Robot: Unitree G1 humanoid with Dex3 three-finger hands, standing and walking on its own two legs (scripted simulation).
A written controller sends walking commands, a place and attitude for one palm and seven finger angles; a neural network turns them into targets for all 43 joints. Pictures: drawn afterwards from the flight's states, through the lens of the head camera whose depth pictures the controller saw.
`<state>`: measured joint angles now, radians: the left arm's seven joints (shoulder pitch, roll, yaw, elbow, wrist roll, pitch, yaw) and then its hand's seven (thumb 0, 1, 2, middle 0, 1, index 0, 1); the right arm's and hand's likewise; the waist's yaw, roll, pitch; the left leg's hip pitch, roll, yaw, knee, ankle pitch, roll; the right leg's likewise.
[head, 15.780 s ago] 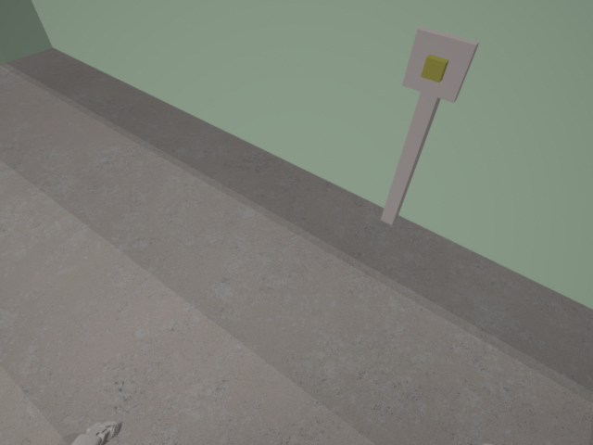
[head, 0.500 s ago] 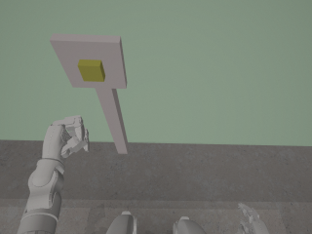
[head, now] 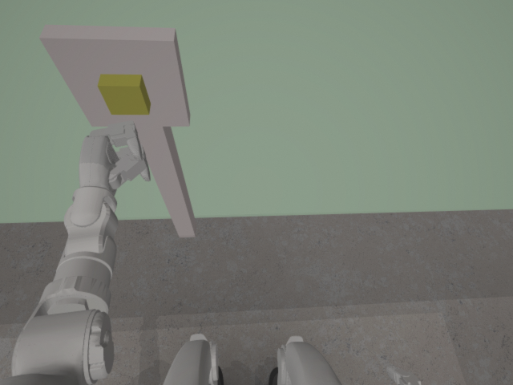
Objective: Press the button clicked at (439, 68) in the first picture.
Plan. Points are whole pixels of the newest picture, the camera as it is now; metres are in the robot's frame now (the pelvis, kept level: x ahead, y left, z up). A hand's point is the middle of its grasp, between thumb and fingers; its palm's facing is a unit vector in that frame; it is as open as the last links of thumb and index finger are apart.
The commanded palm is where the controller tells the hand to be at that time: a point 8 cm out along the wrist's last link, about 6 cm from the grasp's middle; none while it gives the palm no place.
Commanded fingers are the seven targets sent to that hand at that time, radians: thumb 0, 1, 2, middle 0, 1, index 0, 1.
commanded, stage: aim a knuckle at the button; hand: left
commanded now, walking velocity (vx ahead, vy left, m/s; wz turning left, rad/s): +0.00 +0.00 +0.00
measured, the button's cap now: (126, 93) +0.56 +0.20 +0.08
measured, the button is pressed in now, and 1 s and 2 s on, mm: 0 0 11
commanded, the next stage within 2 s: press the button with the knuckle in 0.76 s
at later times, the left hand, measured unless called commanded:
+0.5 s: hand (138, 157) +0.45 +0.18 +0.05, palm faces +0.04 -1.00 -0.03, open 3.1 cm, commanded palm +0.42 +0.22 +0.05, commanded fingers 0.00 0.90 0.90 -1.30 -1.50 -1.30 -1.50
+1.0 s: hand (146, 151) +0.47 +0.17 +0.04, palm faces +0.03 -1.00 -0.03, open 3.1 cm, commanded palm +0.44 +0.21 +0.05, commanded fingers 0.00 0.90 0.90 -1.30 -1.50 -1.30 -1.50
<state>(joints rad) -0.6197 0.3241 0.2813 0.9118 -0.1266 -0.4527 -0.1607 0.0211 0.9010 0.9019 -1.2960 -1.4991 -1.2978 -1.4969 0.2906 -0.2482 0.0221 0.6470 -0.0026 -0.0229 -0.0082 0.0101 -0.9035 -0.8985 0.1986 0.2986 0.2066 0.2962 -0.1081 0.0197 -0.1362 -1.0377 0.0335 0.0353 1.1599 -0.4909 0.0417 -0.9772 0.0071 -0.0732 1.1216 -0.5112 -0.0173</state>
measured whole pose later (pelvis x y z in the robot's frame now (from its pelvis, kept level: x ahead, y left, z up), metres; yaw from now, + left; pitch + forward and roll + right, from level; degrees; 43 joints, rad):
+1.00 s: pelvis +0.00 -0.01 +0.00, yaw +0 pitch +22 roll -2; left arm -0.70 0.36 0.31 1.03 -0.11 -0.50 -0.16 0.02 0.90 0.90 -1.30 -1.50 -1.30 -1.50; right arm 0.30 -0.24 0.02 0.64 -0.01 0.07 0.01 0.01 -0.90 -0.90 0.20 0.30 0.21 0.30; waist -0.12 0.02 -0.14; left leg -1.06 0.04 0.03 1.16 -0.49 0.03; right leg -1.00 0.02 -0.08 1.12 -0.51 -0.03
